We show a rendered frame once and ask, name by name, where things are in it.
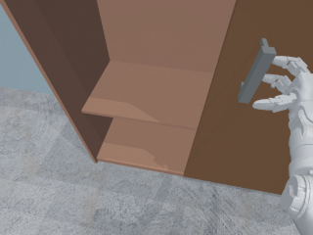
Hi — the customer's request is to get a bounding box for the wardrobe door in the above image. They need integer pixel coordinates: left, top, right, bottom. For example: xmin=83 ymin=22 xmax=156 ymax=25
xmin=183 ymin=0 xmax=313 ymax=195

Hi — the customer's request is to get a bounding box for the robot right upper arm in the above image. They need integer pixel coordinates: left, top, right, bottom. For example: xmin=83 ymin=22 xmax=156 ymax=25
xmin=280 ymin=174 xmax=313 ymax=235

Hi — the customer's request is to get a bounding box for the handle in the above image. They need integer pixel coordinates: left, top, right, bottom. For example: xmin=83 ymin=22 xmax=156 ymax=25
xmin=238 ymin=38 xmax=277 ymax=104

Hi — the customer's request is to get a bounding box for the robot right hand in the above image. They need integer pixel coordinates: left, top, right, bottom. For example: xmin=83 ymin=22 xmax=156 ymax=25
xmin=252 ymin=56 xmax=313 ymax=113

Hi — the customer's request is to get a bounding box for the right robot forearm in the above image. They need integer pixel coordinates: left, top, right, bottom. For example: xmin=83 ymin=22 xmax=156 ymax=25
xmin=288 ymin=101 xmax=313 ymax=178

